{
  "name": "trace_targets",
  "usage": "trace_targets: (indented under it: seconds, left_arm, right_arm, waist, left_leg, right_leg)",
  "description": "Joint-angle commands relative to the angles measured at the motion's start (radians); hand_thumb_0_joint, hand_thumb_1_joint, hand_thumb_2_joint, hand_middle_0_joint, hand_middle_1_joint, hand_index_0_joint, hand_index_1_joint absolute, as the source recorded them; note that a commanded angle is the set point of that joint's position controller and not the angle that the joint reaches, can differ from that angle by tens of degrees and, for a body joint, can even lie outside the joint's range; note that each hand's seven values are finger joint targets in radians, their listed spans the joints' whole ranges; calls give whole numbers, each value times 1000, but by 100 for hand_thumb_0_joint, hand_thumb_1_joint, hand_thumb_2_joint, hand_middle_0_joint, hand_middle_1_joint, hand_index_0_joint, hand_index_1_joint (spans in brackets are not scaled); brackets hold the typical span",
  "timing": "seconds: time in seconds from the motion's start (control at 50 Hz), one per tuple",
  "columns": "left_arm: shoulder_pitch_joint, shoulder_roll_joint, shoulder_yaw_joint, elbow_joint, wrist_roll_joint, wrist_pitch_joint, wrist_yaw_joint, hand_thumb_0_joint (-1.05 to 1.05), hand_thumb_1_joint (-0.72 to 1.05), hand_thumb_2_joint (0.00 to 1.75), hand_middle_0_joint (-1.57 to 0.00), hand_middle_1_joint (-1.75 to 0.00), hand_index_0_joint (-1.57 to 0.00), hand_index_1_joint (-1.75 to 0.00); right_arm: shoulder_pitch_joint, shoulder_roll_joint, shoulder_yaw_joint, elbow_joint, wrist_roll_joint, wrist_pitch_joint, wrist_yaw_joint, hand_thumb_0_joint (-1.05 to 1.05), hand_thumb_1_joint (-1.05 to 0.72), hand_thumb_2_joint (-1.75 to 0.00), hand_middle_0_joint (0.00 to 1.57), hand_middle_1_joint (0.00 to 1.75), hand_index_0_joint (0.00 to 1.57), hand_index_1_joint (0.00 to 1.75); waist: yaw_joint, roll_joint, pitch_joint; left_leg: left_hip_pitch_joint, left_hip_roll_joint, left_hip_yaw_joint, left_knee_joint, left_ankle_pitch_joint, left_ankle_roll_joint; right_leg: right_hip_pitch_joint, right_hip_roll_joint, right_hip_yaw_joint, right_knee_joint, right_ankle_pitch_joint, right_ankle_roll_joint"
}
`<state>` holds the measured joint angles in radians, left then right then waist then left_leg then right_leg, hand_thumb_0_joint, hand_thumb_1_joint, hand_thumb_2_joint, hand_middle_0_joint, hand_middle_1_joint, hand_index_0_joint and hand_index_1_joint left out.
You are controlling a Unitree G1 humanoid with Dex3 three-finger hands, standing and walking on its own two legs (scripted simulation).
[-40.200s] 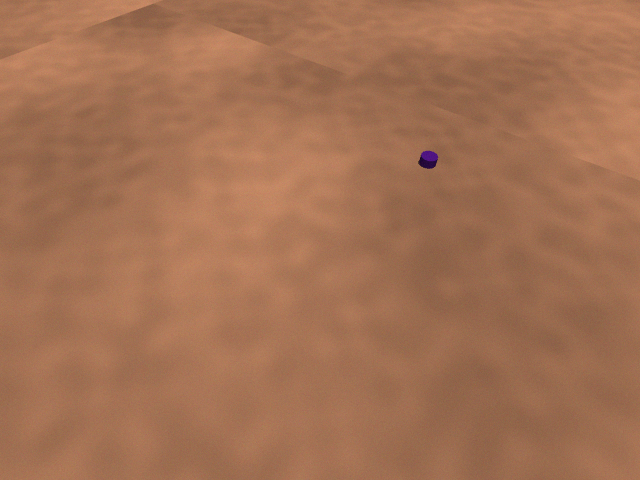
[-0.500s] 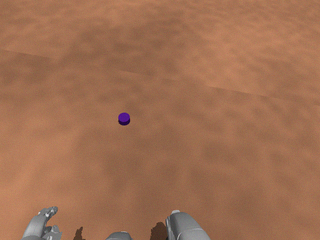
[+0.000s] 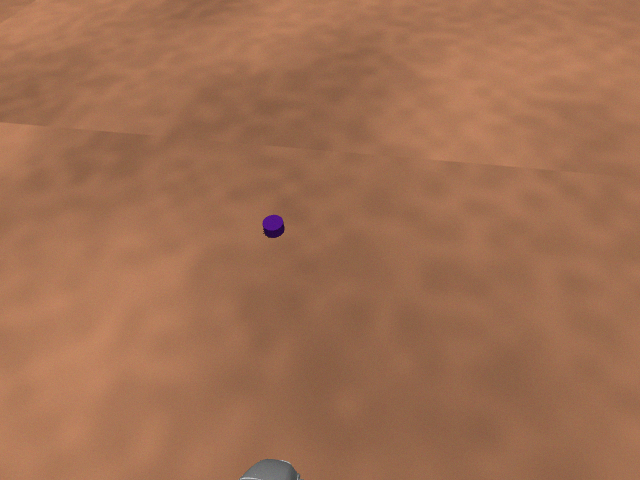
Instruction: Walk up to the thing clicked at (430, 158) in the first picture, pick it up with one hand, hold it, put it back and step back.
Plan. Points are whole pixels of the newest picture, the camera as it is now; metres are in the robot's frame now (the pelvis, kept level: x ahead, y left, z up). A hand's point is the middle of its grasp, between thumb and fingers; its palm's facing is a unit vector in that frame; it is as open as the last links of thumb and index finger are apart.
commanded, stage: step back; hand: left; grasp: from above
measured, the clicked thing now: (273, 226) +1.09 +0.29 -0.74
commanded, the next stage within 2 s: stand in 0.96 s
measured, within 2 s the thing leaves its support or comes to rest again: neither
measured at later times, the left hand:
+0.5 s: hand out of the picture +0.02 +0.25 -0.14, palm faces +0.09 -0.91 -0.41, open 7.4 cm
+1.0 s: hand out of the picture +0.09 +0.29 -0.16, palm faces +0.05 -0.93 -0.37, open 7.4 cm
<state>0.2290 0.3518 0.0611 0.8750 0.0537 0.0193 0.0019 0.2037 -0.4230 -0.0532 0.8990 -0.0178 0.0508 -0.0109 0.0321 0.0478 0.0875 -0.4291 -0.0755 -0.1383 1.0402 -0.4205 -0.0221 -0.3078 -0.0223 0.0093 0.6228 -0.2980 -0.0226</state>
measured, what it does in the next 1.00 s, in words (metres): steps on the spot: left foot, then left foot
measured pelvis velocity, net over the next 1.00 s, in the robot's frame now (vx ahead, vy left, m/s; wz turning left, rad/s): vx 0.03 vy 0.02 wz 0.06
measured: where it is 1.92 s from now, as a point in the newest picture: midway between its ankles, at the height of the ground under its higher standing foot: outside the picture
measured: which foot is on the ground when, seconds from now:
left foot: up 0.00-0.10, down 0.12-0.40, up 0.42-0.74, down 0.76-1.00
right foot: down 0.00-1.00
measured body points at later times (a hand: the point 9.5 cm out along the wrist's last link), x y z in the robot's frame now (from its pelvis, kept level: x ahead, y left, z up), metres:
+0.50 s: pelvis -0.01 -0.02 +0.00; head +0.00 -0.04 +0.45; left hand +0.01 +0.30 -0.11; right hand +0.08 -0.34 -0.14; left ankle -0.03 +0.12 -0.69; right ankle +0.03 -0.11 -0.73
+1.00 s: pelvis +0.03 +0.02 +0.00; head +0.05 +0.03 +0.45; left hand +0.09 +0.33 -0.13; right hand +0.18 -0.26 -0.13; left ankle +0.07 +0.15 -0.73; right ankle +0.02 -0.12 -0.73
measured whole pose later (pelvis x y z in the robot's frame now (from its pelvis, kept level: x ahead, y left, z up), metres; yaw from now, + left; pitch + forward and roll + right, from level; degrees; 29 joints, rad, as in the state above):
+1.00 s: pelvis +0.03 +0.02 +0.00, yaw +4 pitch -2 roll -1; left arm 0.15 0.37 0.01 1.01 0.01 -0.02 0.01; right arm 0.05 -0.32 -0.02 1.02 -0.02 0.01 0.01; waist 0.02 0.00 0.09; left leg -0.33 0.06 0.02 0.62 -0.25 -0.02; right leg -0.21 -0.01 -0.01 0.60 -0.35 0.02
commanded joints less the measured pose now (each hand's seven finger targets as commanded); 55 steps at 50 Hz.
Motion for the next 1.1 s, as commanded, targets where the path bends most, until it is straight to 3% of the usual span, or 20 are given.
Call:
trace_targets:
  seconds: [0.0, 0.04, 0.08, 0.1, 0.12, 0.14, 0.16, 0.22, 0.28, 0.36, 0.4, 0.42, 0.44, 0.5, 0.66, 0.72, 0.76, 0.8, 0.92, 1.08]
  left_arm:
    - [3, 294, 100, -70, 1, -38, 16, 0, 90, 90, -20, -30, -20, -30]
    - [-20, 321, 99, -69, -4, -34, 8, 0, 90, 90, -20, -30, -20, -30]
    - [-55, 300, 80, -66, -12, -24, 3, 0, 90, 90, -20, -30, -20, -30]
    - [-32, 250, 59, -66, -9, -22, 2, 0, 90, 90, -20, -30, -20, -30]
    - [-26, 190, 42, -75, -21, -24, 0, 0, 90, 90, -20, -30, -20, -30]
    - [-108, 220, 53, -74, -32, -28, 4, 0, 90, 90, -20, -30, -20, -30]
    - [-151, 297, 73, -67, -22, -35, -1, 0, 90, 90, -20, -30, -20, -30]
    - [-62, 235, 56, -22, -33, -52, -20, 0, 90, 90, -20, -30, -20, -30]
    - [-66, 232, 59, -9, -28, -58, -25, 0, 90, 90, -20, -30, -20, -30]
    - [110, 236, 70, 73, -20, -82, 0, 0, 90, 90, -20, -30, -20, -30]
    - [125, 377, 107, 51, -2, -94, 15, 0, 90, 90, -20, -30, -20, -30]
    - [38, 392, 106, 18, -3, -91, 13, 0, 90, 90, -20, -30, -20, -30]
    - [-6, 378, 104, 9, -9, -93, 12, 0, 90, 90, -20, -30, -20, -30]
    - [-17, 289, 77, 11, -27, -112, 17, 0, 90, 90, -20, -30, -20, -30]
    - [-25, 269, 46, 9, -41, -95, 25, 0, 90, 90, -20, -30, -20, -30]
    - [-48, 270, 38, 3, -47, -72, 28, 0, 90, 90, -20, -30, -20, -30]
    - [-17, 228, 16, -7, -52, -65, 28, 0, 90, 90, -20, -30, -20, -30]
    - [2, 214, 11, 30, -67, -45, 34, 0, 90, 90, -20, -30, -20, -30]
    - [-27, 262, 23, 85, -44, -61, 27, 0, 90, 90, -20, -30, -20, -30]
    - [-127, 223, -26, 150, -48, -66, 5, 0, 90, 90, -20, -30, -20, -30]
  right_arm:
    - [-58, -154, -39, -70, -16, -50, 2, 0, -90, -90, 20, 30, 20, 30]
    - [-31, -157, -45, -51, -23, -60, 10, 0, -90, -90, 20, 30, 20, 30]
    - [65, -138, -56, 7, -23, -71, 14, 0, -90, -90, 20, 30, 20, 30]
    - [97, -160, -72, 27, -29, -76, 13, 0, -90, -90, 20, 30, 20, 30]
    - [117, -214, -85, 30, -41, -80, 9, 0, -90, -90, 20, 30, 20, 30]
    - [67, -307, -91, 2, -38, -80, 11, 0, -90, -90, 20, 30, 20, 30]
    - [16, -315, -96, -9, -23, -81, 13, 0, -90, -90, 20, 30, 20, 30]
    - [-52, -177, -54, -21, -33, -91, 16, 0, -90, -90, 20, 30, 20, 30]
    - [11, -226, -79, -4, -32, -85, 24, 0, -90, -90, 20, 30, 20, 30]
    - [-41, -134, -51, -29, -17, -52, 23, 0, -90, -90, 20, 30, 20, 30]
    - [-25, -77, -32, -62, -16, -52, 15, 0, -90, -90, 20, 30, 20, 30]
    - [-7, -162, -58, -40, -18, -50, 6, 0, -90, -90, 20, 30, 20, 30]
    - [18, -185, -67, -22, -17, -56, 8, 0, -90, -90, 20, 30, 20, 30]
    - [57, -154, -58, 20, -10, -61, 20, 0, -90, -90, 20, 30, 20, 30]
    - [-17, -95, -35, 12, -9, -56, 17, 0, -90, -90, 20, 30, 20, 30]
    - [-4, -100, -39, 40, -9, -58, 7, 0, -90, -90, 20, 30, 20, 30]
    - [-14, -175, -53, 38, -15, -64, -3, 0, -90, -90, 20, 30, 20, 30]
    - [-103, -222, -52, 25, 0, -64, -1, 0, -90, -90, 20, 30, 20, 30]
    - [-178, -143, -21, 52, 1, -57, 3, 0, -90, -90, 20, 30, 20, 30]
    - [-179, -132, -4, 116, 9, -85, 17, 0, -90, -90, 20, 30, 20, 30]
  waist:
    - [61, -246, -97]
    - [41, -263, -78]
    - [-18, -217, -81]
    - [-30, -95, -89]
    - [-40, 114, -91]
    - [-67, 149, -4]
    - [-63, 99, 79]
    - [-14, 80, 55]
    - [-55, 146, 14]
    - [43, 2, -68]
    - [53, -235, -47]
    - [32, -135, 18]
    - [9, -138, 79]
    - [-14, -92, 33]
    - [-5, -220, -75]
    - [-30, -177, -99]
    - [-18, -30, -167]
    - [-3, 87, -194]
    - [-5, 47, -156]
    - [-36, -52, -116]
  left_leg:
    - [-116, 62, 43, -271, -111, -16]
    - [41, 88, 87, -445, -149, 12]
    - [266, 43, 145, -701, 38, 46]
    - [406, 69, 62, -722, 72, 65]
    - [473, 241, -245, -795, -136, 121]
    - [271, 421, -503, -879, -489, 245]
    - [72, 459, -500, -908, -544, 293]
    - [177, 268, -166, -796, -176, 192]
    - [176, 268, -142, -779, -190, 194]
    - [-15, 168, 29, -432, -126, 124]
    - [-259, 5, 59, -25, -168, 55]
    - [-185, 63, -26, -8, -161, 49]
    - [-196, 95, -32, 0, -130, 52]
    - [-121, 104, -41, -46, 27, 37]
    - [119, 107, 156, -369, 114, 19]
    - [227, 87, 189, -538, 317, 44]
    - [306, 235, 7, -542, 547, 105]
    - [179, 384, -147, -615, 389, 232]
    - [129, 229, 29, -544, 279, 85]
    - [298, 224, 35, -655, 378, 58]
  right_leg:
    - [260, -238, 319, -268, -373, -173]
    - [138, -271, 316, -273, -351, -177]
    - [27, -198, 187, -185, -242, -116]
    - [-94, -142, 119, -63, -215, -74]
    - [-286, -36, 19, 147, -255, -15]
    - [-347, 13, -38, 242, -260, 14]
    - [-234, -39, 55, 318, -250, 8]
    - [-172, -13, 4, 188, -140, -1]
    - [-89, 8, -42, 120, -139, 13]
    - [304, 37, -16, -196, -6, 6]
    - [287, -335, 594, -441, -421, -116]
    - [113, -394, 657, -470, -583, -188]
    - [70, -389, 624, -456, -561, -218]
    - [111, -239, 305, -369, -134, -113]
    - [92, -203, 66, -142, 614, -112]
    - [74, -154, 34, -30, 550, -69]
    - [17, -85, 20, 62, 370, -19]
    - [85, 12, -23, 110, -84, 2]
    - [129, -68, 105, -100, 137, -26]
    - [117, -91, 76, -258, 167, 6]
